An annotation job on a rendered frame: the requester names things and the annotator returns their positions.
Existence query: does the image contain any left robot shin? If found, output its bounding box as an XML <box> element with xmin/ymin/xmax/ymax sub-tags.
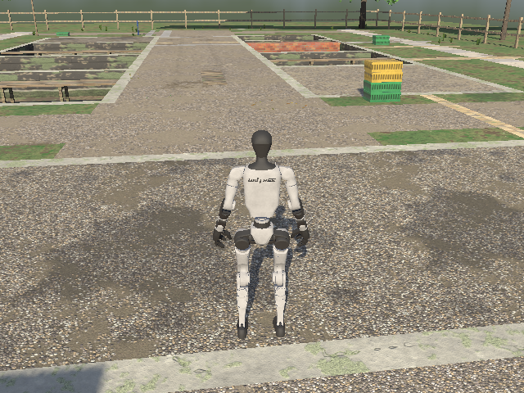
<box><xmin>237</xmin><ymin>273</ymin><xmax>248</xmax><ymax>327</ymax></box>

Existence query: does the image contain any left robot hand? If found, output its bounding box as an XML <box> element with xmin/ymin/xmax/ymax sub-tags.
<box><xmin>213</xmin><ymin>229</ymin><xmax>232</xmax><ymax>248</ymax></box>

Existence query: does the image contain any left robot upper arm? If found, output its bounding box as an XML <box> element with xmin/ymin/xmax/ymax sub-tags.
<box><xmin>223</xmin><ymin>165</ymin><xmax>245</xmax><ymax>210</ymax></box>

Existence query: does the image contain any robot head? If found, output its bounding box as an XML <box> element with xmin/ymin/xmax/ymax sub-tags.
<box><xmin>248</xmin><ymin>130</ymin><xmax>276</xmax><ymax>170</ymax></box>

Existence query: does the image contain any robot left forearm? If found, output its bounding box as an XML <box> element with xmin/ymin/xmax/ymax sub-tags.
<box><xmin>215</xmin><ymin>198</ymin><xmax>231</xmax><ymax>232</ymax></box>

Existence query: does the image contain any right robot upper arm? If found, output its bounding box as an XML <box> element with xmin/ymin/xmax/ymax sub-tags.
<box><xmin>279</xmin><ymin>165</ymin><xmax>300</xmax><ymax>210</ymax></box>

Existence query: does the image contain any right robot hand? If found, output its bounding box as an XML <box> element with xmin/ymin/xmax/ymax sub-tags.
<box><xmin>291</xmin><ymin>228</ymin><xmax>309</xmax><ymax>246</ymax></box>

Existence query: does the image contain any robot right forearm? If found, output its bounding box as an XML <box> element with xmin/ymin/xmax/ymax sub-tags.
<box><xmin>292</xmin><ymin>198</ymin><xmax>308</xmax><ymax>231</ymax></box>

